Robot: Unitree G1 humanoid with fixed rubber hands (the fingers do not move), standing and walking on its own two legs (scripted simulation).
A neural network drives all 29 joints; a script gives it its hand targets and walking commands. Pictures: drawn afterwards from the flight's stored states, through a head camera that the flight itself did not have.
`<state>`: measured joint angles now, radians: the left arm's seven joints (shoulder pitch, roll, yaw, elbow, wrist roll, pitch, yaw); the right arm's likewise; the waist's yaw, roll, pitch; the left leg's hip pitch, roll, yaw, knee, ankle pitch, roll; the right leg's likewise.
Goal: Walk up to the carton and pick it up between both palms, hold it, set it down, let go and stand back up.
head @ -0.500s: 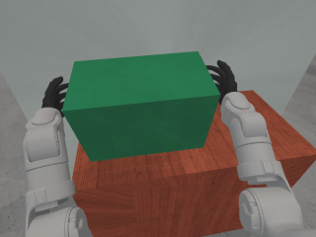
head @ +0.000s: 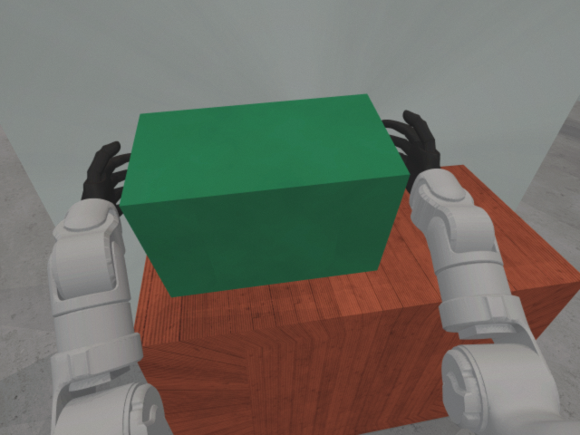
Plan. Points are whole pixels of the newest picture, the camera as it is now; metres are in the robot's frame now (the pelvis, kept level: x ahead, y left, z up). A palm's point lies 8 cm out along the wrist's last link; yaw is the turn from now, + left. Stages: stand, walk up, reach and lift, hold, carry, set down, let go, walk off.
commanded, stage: hold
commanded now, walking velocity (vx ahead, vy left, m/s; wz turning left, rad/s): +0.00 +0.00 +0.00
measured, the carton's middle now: (267, 197) +0.41 +0.00 +0.17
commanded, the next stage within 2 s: set down in 0.42 s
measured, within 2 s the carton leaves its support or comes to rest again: neither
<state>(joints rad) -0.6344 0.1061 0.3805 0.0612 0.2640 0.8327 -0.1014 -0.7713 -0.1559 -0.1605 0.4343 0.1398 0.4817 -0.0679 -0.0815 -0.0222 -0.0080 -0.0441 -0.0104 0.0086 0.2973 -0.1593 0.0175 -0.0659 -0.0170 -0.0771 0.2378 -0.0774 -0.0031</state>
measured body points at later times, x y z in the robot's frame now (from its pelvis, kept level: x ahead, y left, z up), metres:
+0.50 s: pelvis +0.01 +0.00 +0.00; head -0.04 +0.02 +0.45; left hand +0.38 +0.21 +0.21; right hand +0.39 -0.19 +0.24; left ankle +0.01 +0.10 -0.75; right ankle +0.04 -0.12 -0.75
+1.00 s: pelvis +0.02 -0.01 +0.00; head +0.00 +0.02 +0.45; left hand +0.39 +0.22 +0.17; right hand +0.41 -0.18 +0.19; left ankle +0.01 +0.10 -0.75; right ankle +0.04 -0.12 -0.75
